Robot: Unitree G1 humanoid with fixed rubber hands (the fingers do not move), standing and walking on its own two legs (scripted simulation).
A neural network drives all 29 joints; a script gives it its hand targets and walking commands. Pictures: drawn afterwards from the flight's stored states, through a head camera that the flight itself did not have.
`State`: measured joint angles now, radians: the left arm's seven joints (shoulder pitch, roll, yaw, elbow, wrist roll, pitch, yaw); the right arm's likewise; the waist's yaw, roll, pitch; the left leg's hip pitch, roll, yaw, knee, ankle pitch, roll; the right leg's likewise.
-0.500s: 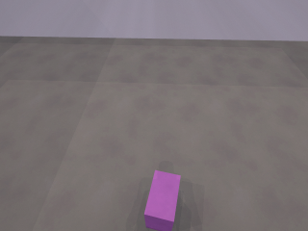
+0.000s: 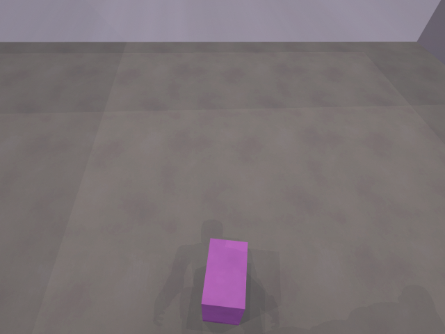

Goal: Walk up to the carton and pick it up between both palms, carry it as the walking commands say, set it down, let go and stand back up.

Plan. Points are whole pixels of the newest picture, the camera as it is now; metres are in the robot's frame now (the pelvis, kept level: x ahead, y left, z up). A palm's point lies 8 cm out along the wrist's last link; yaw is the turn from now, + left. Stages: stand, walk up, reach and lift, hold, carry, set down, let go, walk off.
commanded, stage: walk up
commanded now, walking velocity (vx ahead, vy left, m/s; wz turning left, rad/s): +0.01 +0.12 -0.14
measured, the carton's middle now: (224, 282) +0.43 +0.00 -0.65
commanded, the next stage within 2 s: stand in 1.12 s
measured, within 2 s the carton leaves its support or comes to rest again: neither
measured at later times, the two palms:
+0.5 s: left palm out of the picture +0.04 +0.25 -0.15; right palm out of the picture -0.01 -0.21 -0.14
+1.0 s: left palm out of the picture +0.00 +0.25 -0.15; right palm out of the picture +0.02 -0.22 -0.14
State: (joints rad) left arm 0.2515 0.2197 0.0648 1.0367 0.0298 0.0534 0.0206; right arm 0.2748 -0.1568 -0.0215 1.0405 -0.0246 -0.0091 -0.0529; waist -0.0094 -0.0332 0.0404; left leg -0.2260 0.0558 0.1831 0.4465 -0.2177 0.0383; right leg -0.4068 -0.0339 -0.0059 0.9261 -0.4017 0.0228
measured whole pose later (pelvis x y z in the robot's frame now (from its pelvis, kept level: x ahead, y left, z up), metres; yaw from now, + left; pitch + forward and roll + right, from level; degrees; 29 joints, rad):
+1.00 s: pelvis +0.00 +0.03 -0.01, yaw -1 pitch -1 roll +0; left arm 0.30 0.16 0.02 1.06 0.03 0.03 0.02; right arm 0.25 -0.20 -0.03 1.04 -0.02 0.03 -0.02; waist 0.01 -0.01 0.01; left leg -0.28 0.06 0.07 0.51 -0.21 -0.02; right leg -0.25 -0.07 -0.04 0.50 -0.23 0.05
